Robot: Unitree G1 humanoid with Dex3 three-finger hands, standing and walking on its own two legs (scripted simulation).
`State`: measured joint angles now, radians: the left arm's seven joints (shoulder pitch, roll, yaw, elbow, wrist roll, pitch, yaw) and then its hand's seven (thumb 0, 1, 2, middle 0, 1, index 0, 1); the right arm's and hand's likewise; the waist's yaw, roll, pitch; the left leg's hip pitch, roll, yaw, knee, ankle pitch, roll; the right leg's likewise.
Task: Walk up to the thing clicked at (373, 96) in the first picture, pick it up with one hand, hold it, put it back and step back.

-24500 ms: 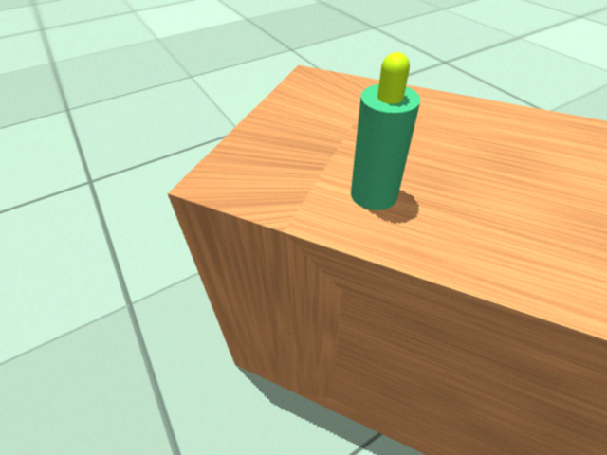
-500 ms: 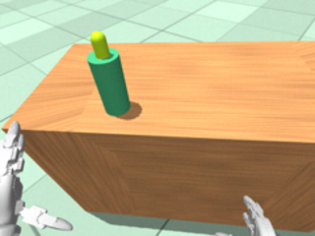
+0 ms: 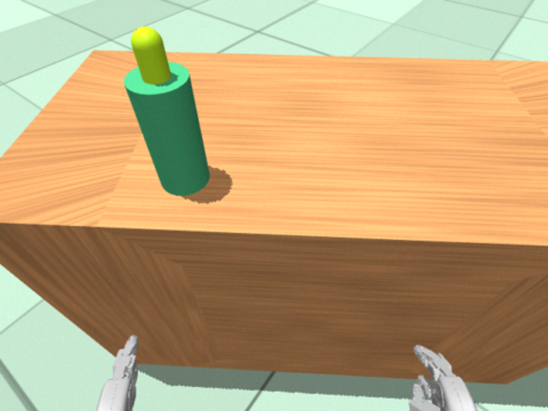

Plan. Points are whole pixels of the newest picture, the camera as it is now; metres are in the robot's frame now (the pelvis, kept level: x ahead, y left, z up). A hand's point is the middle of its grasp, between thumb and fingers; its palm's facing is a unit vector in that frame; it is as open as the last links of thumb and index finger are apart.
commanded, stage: home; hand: left
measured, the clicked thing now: (168, 117) +0.49 +0.17 +0.18
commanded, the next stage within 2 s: none
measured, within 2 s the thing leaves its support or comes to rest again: neither
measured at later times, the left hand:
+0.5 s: hand out of the picture +0.15 +0.20 -0.11, palm faces -0.03 -0.94 -0.34, open 17.6 cm
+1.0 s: hand out of the picture +0.04 +0.26 -0.12, palm faces -0.06 -0.92 -0.38, open 17.5 cm
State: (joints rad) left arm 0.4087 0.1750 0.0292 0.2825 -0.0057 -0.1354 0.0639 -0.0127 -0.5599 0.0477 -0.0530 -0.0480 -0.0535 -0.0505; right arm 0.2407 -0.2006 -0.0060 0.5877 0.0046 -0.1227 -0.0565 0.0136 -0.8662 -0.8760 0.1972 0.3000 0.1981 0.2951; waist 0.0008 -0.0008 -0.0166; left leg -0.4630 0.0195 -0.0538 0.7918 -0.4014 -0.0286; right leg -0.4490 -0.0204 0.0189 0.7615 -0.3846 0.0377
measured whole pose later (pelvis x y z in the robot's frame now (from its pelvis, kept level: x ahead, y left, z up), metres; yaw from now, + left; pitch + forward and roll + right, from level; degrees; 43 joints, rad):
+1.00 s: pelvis -0.02 +0.00 +0.03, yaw +0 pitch -3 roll +0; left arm 0.18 0.37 -0.04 1.06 0.01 -0.02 0.01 -0.01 -0.56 0.04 -0.05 -0.05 -0.05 -0.05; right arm 0.20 -0.34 -0.01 1.07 -0.02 0.01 0.02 0.01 -0.90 -0.90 0.20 0.31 0.20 0.30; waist 0.00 0.01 0.04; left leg -0.21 0.01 -0.04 0.49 -0.23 -0.03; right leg -0.22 -0.04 0.03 0.50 -0.23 0.03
